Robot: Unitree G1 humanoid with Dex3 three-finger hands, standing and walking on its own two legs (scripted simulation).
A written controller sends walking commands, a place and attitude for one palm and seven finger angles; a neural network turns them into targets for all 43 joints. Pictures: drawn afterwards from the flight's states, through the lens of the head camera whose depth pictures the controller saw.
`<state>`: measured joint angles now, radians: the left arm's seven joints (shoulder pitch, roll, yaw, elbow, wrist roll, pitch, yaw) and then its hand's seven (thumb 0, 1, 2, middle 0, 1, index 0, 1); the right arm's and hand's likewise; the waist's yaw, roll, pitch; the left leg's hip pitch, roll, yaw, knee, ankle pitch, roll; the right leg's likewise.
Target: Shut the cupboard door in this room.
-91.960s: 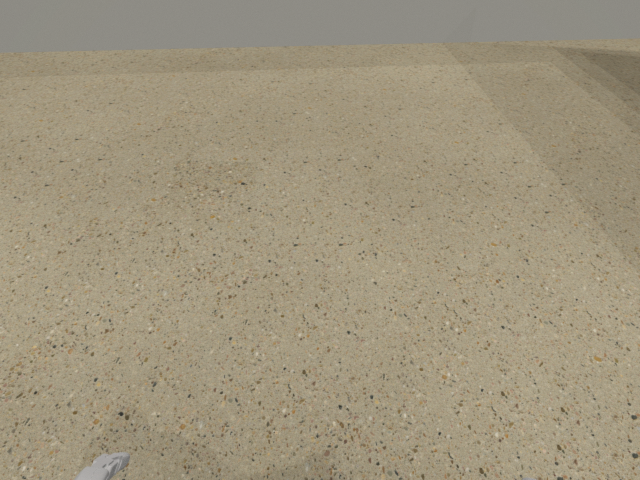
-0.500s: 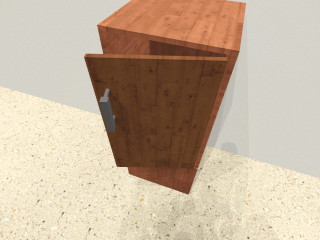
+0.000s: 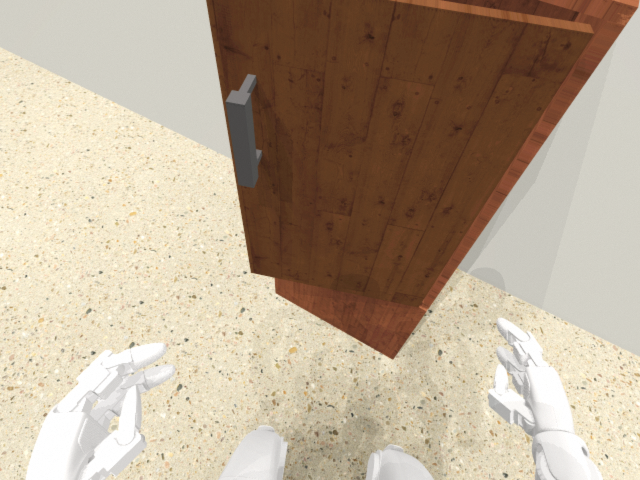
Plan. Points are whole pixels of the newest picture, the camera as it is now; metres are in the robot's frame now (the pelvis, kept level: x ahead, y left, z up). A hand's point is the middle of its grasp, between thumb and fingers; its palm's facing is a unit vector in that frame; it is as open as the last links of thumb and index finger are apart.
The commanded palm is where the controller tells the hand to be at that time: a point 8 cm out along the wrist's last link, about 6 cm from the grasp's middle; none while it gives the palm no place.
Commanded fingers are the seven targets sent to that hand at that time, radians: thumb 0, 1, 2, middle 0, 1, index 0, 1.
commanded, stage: raise the hand and make a fist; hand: left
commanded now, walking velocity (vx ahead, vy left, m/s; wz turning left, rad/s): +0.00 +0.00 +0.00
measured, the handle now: (248, 133) +0.49 +0.17 +0.13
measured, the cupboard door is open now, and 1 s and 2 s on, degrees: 19 19 19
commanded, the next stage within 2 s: bring the fist close to the handle in 1.40 s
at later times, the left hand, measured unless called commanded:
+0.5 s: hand (161, 367) +0.20 +0.19 +0.09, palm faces -0.05 -1.00 -0.03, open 3.5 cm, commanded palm +0.18 +0.25 +0.10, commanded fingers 0.00 0.90 0.90 -1.13 -1.32 -1.13 -1.32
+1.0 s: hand (145, 305) +0.24 +0.21 +0.13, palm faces -0.02 -1.00 -0.06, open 3.1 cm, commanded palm +0.22 +0.26 +0.13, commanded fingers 0.00 0.90 0.90 -1.30 -1.50 -1.30 -1.50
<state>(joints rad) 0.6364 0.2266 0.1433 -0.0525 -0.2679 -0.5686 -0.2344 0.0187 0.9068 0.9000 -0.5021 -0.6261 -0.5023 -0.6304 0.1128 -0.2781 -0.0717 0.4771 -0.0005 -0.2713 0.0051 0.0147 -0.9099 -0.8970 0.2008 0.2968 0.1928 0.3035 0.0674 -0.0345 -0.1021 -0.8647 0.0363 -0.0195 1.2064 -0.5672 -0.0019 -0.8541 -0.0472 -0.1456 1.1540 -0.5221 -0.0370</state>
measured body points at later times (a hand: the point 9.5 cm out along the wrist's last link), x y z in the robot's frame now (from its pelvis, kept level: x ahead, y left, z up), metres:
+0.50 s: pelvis +0.01 +0.01 +0.02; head +0.07 +0.02 +0.46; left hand +0.20 +0.24 +0.09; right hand +0.16 -0.25 -0.06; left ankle +0.02 +0.12 -0.64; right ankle +0.03 -0.10 -0.65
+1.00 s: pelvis +0.02 +0.02 +0.04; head +0.05 +0.03 +0.49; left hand +0.24 +0.26 +0.13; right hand +0.19 -0.20 -0.02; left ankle +0.02 +0.12 -0.65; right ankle +0.03 -0.10 -0.65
